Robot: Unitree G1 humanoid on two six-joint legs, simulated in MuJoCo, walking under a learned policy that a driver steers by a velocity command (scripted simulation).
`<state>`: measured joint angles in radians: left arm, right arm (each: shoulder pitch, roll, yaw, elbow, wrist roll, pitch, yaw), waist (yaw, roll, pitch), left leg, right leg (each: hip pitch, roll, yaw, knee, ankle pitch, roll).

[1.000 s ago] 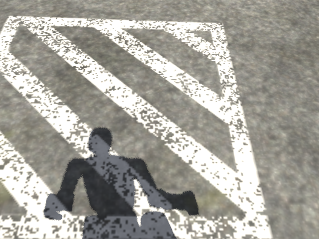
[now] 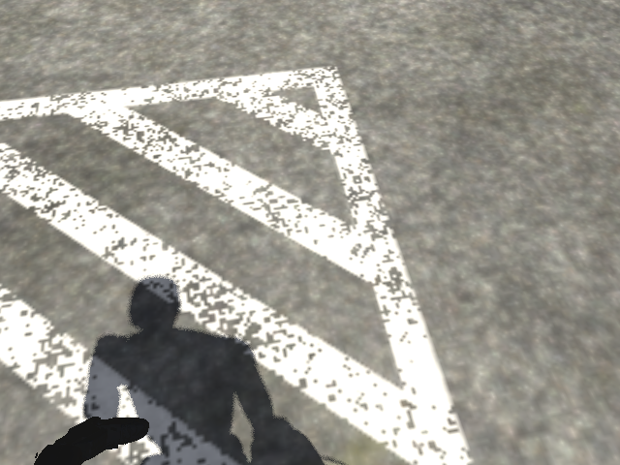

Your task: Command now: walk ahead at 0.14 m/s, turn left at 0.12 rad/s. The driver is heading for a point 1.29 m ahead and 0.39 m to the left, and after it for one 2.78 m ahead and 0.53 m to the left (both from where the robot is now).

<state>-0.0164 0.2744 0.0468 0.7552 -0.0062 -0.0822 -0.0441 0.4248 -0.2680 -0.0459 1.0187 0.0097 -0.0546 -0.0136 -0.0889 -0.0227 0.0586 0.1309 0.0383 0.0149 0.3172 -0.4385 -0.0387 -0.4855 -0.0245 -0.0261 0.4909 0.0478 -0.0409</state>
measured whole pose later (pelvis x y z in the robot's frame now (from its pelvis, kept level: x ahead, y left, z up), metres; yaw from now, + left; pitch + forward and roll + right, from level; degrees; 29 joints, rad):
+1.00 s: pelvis +0.26 +0.04 +0.00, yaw +28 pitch +3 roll -3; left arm 0.03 0.28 0.07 0.84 -0.01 -0.13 -0.05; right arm 0.43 -0.29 -0.07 0.84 0.03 -0.04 -0.04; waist -0.06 0.03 0.02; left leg -0.15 0.00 -0.19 0.89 -0.50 0.01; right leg -0.42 0.04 -0.04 0.53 -0.17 -0.03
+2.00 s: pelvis +0.78 +0.31 -0.01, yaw +14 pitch +2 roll +1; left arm 0.07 0.28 0.07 0.74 -0.03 -0.04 -0.05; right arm 0.30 -0.29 -0.07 0.84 0.00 -0.05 -0.02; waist -0.03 -0.01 0.07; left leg -0.09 0.06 0.15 0.89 -0.52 -0.03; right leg -0.51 0.04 -0.06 0.65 -0.16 -0.11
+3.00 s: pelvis +1.20 +0.38 +0.01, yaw -4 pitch +0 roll +1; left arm 0.11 0.22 0.03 0.70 0.01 0.01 0.00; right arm 0.20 -0.26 -0.01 0.86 -0.02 -0.02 0.00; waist -0.03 0.02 0.01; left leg -0.15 0.02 0.01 0.50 -0.36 -0.02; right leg -0.33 0.02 0.03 0.55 -0.23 -0.02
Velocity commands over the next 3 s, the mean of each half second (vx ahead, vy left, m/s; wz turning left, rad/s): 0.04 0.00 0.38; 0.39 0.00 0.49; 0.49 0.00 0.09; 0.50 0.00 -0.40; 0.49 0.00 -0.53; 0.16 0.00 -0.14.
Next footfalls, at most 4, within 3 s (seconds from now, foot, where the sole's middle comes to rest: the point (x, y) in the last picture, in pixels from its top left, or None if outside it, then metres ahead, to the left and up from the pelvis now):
0.48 left None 0.04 0.10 -0.76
0.94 right None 0.41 -0.02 -0.76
1.40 left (126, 423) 0.57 0.36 -0.76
1.96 right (178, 277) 0.93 0.27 -0.76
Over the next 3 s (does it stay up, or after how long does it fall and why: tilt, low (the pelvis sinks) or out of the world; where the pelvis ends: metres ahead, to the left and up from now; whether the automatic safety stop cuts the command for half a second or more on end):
stays up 1.20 0.38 0.01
